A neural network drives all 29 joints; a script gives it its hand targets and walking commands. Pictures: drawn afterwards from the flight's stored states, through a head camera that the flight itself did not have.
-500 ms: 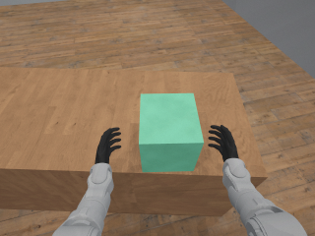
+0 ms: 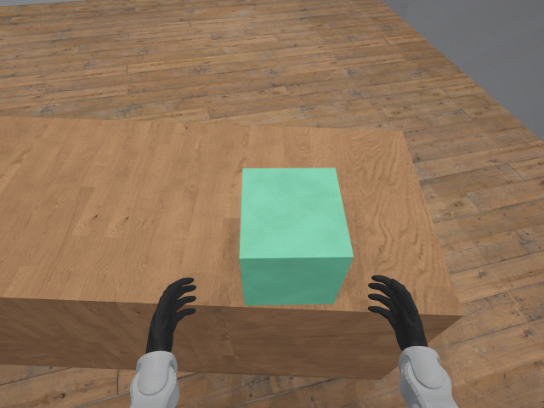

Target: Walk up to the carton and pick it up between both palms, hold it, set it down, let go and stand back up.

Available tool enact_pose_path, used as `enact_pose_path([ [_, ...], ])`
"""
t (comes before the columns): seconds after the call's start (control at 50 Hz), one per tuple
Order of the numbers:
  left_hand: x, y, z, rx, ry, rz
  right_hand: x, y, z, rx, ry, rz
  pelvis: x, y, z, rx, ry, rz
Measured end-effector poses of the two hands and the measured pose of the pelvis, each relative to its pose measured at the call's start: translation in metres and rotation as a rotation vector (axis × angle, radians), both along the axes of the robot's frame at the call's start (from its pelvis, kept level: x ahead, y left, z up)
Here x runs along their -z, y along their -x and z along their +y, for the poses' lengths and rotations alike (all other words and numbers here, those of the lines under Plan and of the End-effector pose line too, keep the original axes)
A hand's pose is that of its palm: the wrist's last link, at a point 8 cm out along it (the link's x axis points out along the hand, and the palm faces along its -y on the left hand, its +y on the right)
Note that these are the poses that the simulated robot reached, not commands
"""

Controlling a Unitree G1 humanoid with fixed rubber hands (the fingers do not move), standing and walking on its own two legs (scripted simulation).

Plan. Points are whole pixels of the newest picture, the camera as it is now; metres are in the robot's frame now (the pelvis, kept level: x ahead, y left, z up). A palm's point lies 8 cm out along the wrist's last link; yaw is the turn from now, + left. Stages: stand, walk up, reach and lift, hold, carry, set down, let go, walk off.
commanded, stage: set down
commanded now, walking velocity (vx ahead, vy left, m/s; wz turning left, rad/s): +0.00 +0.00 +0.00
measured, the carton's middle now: (289, 237) +0.42 -0.01 -0.07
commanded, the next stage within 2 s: let go in 1.18 s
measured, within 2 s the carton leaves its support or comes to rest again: neither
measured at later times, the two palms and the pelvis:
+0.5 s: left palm (145, 356) +0.20 +0.21 -0.06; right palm (418, 354) +0.20 -0.19 -0.05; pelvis +0.03 +0.01 +0.01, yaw -1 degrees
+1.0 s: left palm (134, 386) +0.17 +0.23 -0.07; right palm (439, 389) +0.16 -0.22 -0.07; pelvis +0.01 +0.00 +0.01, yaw -2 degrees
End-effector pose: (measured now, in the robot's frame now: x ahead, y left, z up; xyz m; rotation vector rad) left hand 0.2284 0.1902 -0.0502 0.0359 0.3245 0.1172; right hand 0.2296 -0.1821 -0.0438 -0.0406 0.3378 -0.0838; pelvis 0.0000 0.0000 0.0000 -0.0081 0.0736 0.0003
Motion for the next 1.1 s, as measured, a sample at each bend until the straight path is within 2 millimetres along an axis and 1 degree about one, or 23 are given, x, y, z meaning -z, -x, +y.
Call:
enact_pose_path([
  [0.16, 0.006, 0.012, 0.008, 0.011, -0.020, 0.093, 0.009, 0.015, 0.000, -0.013, 0.011, 0.072, -0.004, -0.009, 0.003, 0.006, 0.001, -0.037],
  [0.28, 0.009, 0.021, 0.015, 0.016, -0.034, 0.168, 0.012, 0.026, -0.004, -0.017, 0.027, 0.122, -0.007, -0.016, 0.006, 0.012, 0.002, -0.068],
  [0.42, 0.010, 0.025, 0.022, 0.025, -0.050, 0.234, 0.011, 0.029, -0.010, -0.017, 0.048, 0.160, -0.009, -0.023, 0.008, 0.021, 0.003, -0.098],
  [0.56, 0.010, 0.028, 0.024, 0.031, -0.055, 0.283, 0.009, 0.030, -0.013, -0.020, 0.060, 0.191, -0.010, -0.027, 0.008, 0.026, 0.004, -0.123],
  [0.68, 0.013, 0.039, 0.024, 0.035, -0.060, 0.344, 0.012, 0.039, -0.017, -0.016, 0.072, 0.232, -0.011, -0.026, 0.008, 0.028, 0.004, -0.136],
  [0.9, 0.021, 0.058, 0.031, 0.033, -0.081, 0.467, 0.021, 0.063, -0.030, -0.006, 0.101, 0.333, -0.011, -0.016, 0.005, 0.033, 0.000, -0.140],
  [1.1, 0.025, 0.065, 0.038, 0.030, -0.104, 0.546, 0.028, 0.078, -0.038, -0.005, 0.116, 0.403, -0.011, -0.006, 0.002, 0.035, -0.005, -0.133],
])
